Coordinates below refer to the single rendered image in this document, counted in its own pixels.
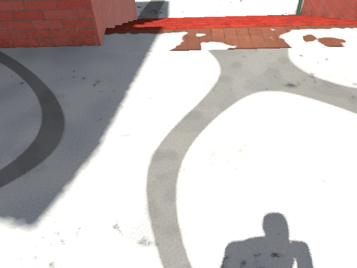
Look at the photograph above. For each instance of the stairs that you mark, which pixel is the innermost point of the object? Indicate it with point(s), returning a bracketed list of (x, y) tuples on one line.
[(228, 20)]

